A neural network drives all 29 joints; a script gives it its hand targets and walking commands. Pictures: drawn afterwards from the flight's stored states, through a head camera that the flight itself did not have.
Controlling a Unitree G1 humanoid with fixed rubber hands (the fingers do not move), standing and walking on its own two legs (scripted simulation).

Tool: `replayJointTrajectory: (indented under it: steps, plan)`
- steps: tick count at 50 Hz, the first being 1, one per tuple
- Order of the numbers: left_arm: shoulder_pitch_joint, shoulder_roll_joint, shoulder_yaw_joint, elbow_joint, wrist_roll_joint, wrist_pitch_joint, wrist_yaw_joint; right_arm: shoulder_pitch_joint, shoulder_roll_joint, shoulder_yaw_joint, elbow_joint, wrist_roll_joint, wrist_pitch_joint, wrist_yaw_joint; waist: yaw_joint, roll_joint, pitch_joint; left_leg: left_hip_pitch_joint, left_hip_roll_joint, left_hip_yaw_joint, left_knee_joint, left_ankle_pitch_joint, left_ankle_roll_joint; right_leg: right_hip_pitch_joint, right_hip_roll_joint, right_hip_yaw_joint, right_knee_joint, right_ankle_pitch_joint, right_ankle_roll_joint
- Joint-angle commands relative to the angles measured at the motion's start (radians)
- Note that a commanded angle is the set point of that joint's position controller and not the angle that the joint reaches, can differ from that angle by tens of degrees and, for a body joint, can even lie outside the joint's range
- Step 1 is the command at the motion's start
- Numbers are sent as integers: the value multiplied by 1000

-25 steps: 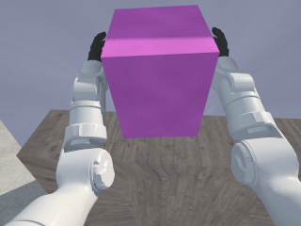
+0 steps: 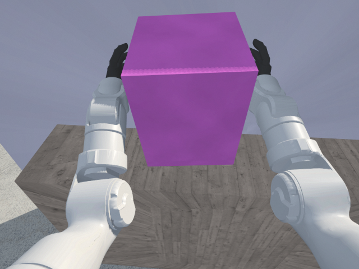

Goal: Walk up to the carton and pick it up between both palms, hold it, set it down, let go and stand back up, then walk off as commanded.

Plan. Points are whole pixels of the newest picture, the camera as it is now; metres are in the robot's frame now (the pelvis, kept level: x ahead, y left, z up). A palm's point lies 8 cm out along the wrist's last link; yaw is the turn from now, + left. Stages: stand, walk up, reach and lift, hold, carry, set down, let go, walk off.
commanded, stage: set down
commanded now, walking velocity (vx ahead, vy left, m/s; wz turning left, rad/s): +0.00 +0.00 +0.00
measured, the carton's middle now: (188, 94) +0.42 +0.02 +0.21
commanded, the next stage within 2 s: none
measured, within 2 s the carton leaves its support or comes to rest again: neither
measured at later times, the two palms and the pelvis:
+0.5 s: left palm (122, 92) +0.42 +0.17 +0.22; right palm (256, 91) +0.42 -0.12 +0.22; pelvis +0.00 +0.00 +0.00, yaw +0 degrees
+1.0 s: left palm (126, 97) +0.43 +0.16 +0.20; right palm (254, 100) +0.43 -0.13 +0.20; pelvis +0.00 +0.00 +0.00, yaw +0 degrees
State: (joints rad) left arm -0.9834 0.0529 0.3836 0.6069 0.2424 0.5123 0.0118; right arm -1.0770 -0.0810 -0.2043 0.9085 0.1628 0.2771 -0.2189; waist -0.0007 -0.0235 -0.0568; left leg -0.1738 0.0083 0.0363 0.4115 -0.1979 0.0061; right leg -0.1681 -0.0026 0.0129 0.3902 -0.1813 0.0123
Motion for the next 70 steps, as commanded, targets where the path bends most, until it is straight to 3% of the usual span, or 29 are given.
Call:
replayJointTrajectory:
  steps: [1, 4, 6, 10, 13, 15, 16, 20, 21, 22, 23, 25, 27, 35, 38, 41, 43, 45, 47, 48, 51, 58, 59, 60, 62, 63, 65, 67, 70]
  plan:
    - [-689, -480, -301, -9, -77, -61, -159, -668, 576, 172, -152, -52, -73, 134, -147, -6, -401, 220, -38, 14, -93, 175, -48, 306, 41, -64, -89, 304, 51]
    - [-748, -488, -320, -35, -93, -86, -150, -683, 588, 174, -155, -72, -87, 145, -143, 15, -446, 229, -37, 12, -92, 194, -58, 311, 42, -70, -87, 293, 46]
    - [-752, -479, -320, -64, -90, -100, -144, -670, 591, 173, -156, -74, -96, 146, -138, 17, -480, 233, -36, 10, -82, 230, -58, 323, 40, -67, -75, 360, 54]
    - [-687, -468, -276, 63, -69, -107, -151, -663, 588, 160, -133, -95, -106, 150, -126, -1, -397, 195, -37, 21, -109, 154, -46, 326, 32, -65, -93, 297, 50]
    - [-721, -475, -306, 37, -86, -127, -148, -661, 589, 158, -138, -100, -117, 150, -141, 9, -438, 205, -35, 14, -89, 223, -58, 333, 36, -70, -80, 347, 50]
    - [-746, -476, -301, 42, -87, -149, -141, -655, 593, 147, -116, -112, -119, 158, -141, 22, -447, 206, -37, 17, -93, 201, -64, 328, 33, -65, -84, 329, 54]
    - [-734, -470, -288, 63, -78, -152, -136, -661, 597, 149, -113, -113, -122, 161, -125, -2, -447, 194, -33, 16, -102, 192, -56, 326, 32, -63, -89, 328, 54]
    - [-736, -458, -274, 114, -74, -168, -140, -641, 600, 110, -64, -151, -126, 167, -129, 0, -398, 172, -30, 20, -118, 152, -49, 323, 24, -62, -98, 282, 49]
    - [-716, -452, -271, 117, -63, -172, -142, -622, 585, 100, -60, -158, -131, 169, -139, 2, -392, 173, -33, 22, -121, 154, -50, 324, 25, -67, -97, 290, 52]
    - [-733, -453, -263, 130, -64, -173, -140, -641, 586, 97, -70, -159, -136, 170, -122, 13, -395, 184, -33, 28, -117, 164, -52, 317, 28, -69, -94, 289, 51]
    - [-747, -466, -276, 107, -77, -184, -136, -633, 598, 94, -60, -158, -140, 174, -131, 4, -412, 178, -31, 25, -114, 177, -56, 321, 29, -70, -92, 287, 50]
    - [-772, -457, -271, 110, -81, -204, -131, -654, 607, 100, -71, -164, -145, 177, -121, -1, -436, 174, -32, 25, -110, 175, -53, 328, 26, -68, -90, 305, 54]
    - [-779, -460, -275, 126, -78, -216, -125, -638, 600, 76, -48, -179, -152, 182, -131, 19, -431, 182, -30, 26, -115, 173, -59, 322, 26, -72, -91, 293, 54]
    - [-764, -449, -236, 175, -56, -242, -123, -590, 617, 36, -5, -225, -164, 196, -109, 10, -399, 156, -32, 38, -123, 171, -55, 335, 22, -72, -90, 278, 54]
    - [-777, -442, -229, 195, -56, -245, -126, -600, 610, 20, -3, -241, -163, 198, -120, 5, -403, 167, -28, 35, -126, 158, -55, 321, 23, -74, -93, 277, 54]
    - [-774, -426, -206, 225, -47, -254, -129, -612, 610, 11, -16, -245, -166, 197, -109, 10, -385, 141, -29, 41, -133, 140, -50, 335, 18, -69, -96, 270, 60]
    - [-782, -395, -168, 256, -35, -252, -132, -609, 611, -14, 5, -267, -159, 203, -92, -24, -365, 115, -33, 45, -149, 93, -34, 335, 13, -68, -98, 231, 64]
    - [-781, -406, -171, 255, -28, -265, -129, -617, 623, -3, -20, -269, -169, 207, -75, 5, -408, 126, -36, 55, -146, 113, -36, 348, 10, -66, -89, 268, 63]
    - [-807, -428, -201, 237, -46, -281, -125, -602, 617, -14, -1, -275, -179, 210, -108, 27, -439, 142, -37, 49, -127, 163, -55, 336, 14, -76, -80, 311, 61]
    - [-809, -425, -200, 233, -47, -290, -121, -613, 642, 10, -25, -269, -184, 211, -83, 22, -479, 134, -37, 55, -122, 190, -52, 359, 10, -69, -72, 346, 61]
    - [-773, -404, -164, 272, -30, -290, -131, -604, 625, -11, -26, -286, -186, 210, -89, -5, -436, 115, -41, 49, -128, 178, -46, 370, 11, -71, -79, 365, 72]
    - [-774, -401, -174, 284, -30, -295, -139, -573, 616, -27, -24, -300, -187, 209, -98, 20, -423, 141, -35, 49, -121, 220, -54, 351, 15, -78, -80, 370, 65]
    - [-773, -379, -154, 298, -27, -295, -141, -591, 616, -20, -36, -301, -185, 208, -83, 3, -426, 122, -35, 53, -126, 184, -42, 365, 8, -72, -82, 357, 68]
    - [-777, -375, -149, 315, -32, -296, -145, -578, 620, -34, -34, -310, -178, 211, -89, -19, -417, 108, -39, 56, -134, 160, -39, 363, 7, -70, -88, 333, 71]
    - [-786, -385, -157, 304, -23, -310, -142, -565, 625, -44, -33, -324, -184, 213, -93, 9, -435, 101, -41, 59, -140, 162, -42, 365, 9, -68, -82, 334, 71]
    - [-778, -386, -147, 310, -21, -311, -141, -578, 634, -31, -43, -317, -188, 214, -68, 12, -442, 104, -38, 65, -133, 190, -42, 377, 7, -69, -77, 355, 65]
    - [-766, -393, -136, 324, -20, -315, -141, -589, 628, -32, -42, -316, -193, 217, -68, 7, -428, 95, -39, 62, -128, 208, -48, 372, 9, -78, -76, 379, 67]
    - [-777, -398, -166, 302, -31, -322, -146, -545, 642, -51, -24, -327, -192, 216, -103, 19, -451, 125, -36, 59, -124, 218, -51, 363, 12, -79, -83, 380, 63]
    - [-780, -389, -152, 324, -30, -327, -146, -551, 632, -48, -27, -341, -194, 218, -89, 10, -448, 119, -34, 60, -125, 219, -51, 356, 11, -71, -81, 374, 62]
